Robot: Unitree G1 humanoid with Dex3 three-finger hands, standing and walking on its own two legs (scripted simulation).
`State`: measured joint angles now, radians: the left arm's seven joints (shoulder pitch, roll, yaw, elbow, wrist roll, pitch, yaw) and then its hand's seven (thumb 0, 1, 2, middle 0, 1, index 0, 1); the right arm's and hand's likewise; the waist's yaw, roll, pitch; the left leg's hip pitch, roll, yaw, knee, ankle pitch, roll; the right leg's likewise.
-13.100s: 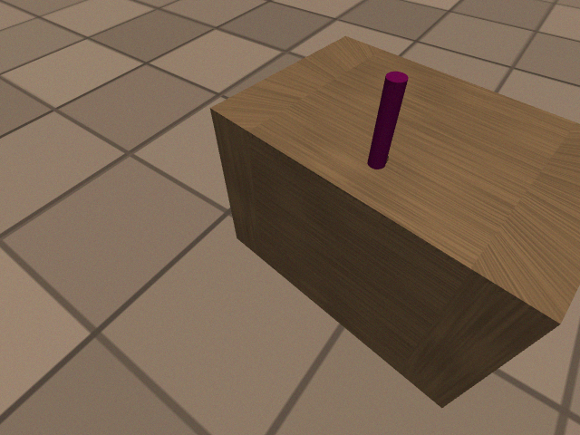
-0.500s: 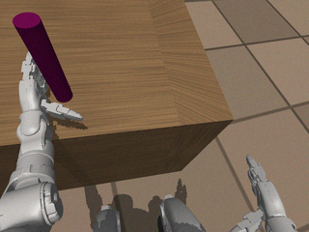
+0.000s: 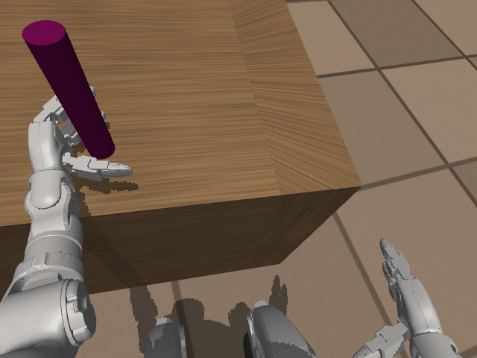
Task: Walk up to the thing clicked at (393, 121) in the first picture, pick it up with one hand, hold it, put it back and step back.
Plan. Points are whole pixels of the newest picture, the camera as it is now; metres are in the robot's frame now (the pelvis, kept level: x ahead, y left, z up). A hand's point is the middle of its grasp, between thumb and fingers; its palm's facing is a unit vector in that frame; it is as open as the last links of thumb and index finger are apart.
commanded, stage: close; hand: left
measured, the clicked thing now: (79, 104) +0.51 +0.18 +0.09
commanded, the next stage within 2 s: settle in 0.28 s
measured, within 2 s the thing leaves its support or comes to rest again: leaves its support in 0.54 s
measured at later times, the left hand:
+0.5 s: hand (89, 139) +0.48 +0.18 +0.05, palm faces +0.08 -1.00 +0.00, open 7.2 cm
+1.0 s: hand (74, 114) +0.49 +0.18 +0.10, palm faces +0.09 -1.00 +0.00, open 6.3 cm
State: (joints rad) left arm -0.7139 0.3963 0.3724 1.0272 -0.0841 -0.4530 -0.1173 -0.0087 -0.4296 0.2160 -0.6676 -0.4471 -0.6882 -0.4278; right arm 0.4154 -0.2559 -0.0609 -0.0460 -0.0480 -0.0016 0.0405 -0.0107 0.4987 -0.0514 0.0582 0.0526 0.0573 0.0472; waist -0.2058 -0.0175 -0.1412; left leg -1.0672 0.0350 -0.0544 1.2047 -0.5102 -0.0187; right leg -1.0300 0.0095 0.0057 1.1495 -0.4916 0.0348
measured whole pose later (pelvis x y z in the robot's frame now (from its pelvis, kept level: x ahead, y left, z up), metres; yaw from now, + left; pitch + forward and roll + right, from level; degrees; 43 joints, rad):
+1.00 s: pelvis +0.01 +0.00 +0.02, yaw +0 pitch +18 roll -2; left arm -0.72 0.39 0.34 0.97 -0.10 -0.34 -0.10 -0.03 -0.01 1.18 -0.97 -1.19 -0.96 -1.19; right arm 0.39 -0.24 -0.04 0.06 -0.02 0.03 0.02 -0.01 0.53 -0.05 0.06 0.05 0.06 0.05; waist -0.16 -0.01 -0.13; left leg -0.92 0.03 -0.03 1.08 -0.48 -0.01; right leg -0.89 0.00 0.03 1.03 -0.45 0.04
